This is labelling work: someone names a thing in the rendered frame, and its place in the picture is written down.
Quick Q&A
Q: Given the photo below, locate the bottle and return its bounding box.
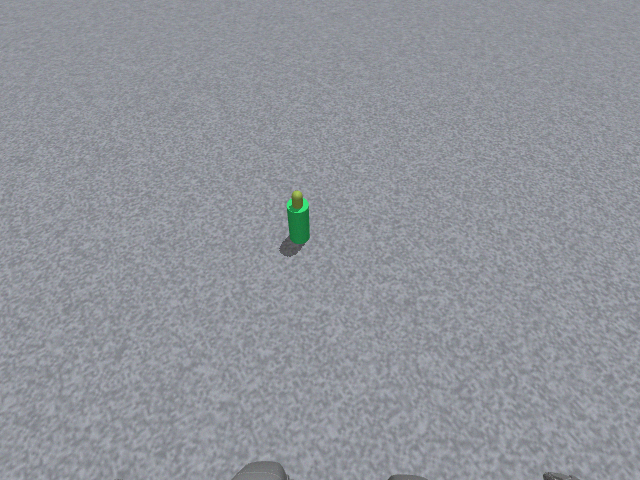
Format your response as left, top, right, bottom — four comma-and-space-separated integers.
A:
287, 190, 310, 244

